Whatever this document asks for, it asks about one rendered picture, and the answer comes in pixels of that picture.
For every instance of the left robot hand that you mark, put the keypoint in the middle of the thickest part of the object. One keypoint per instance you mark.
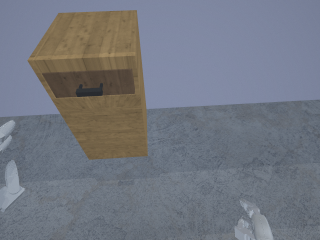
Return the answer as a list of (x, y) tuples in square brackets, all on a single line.
[(12, 191)]

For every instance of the drawer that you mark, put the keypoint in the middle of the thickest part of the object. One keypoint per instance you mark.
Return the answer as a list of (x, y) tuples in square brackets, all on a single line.
[(115, 81)]

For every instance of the cabinet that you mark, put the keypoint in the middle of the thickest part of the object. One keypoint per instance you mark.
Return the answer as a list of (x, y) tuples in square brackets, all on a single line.
[(108, 126)]

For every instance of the handle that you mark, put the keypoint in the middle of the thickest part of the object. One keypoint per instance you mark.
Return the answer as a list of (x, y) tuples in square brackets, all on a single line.
[(89, 92)]

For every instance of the right robot hand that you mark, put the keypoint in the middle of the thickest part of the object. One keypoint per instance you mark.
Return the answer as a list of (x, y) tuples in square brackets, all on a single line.
[(255, 229)]

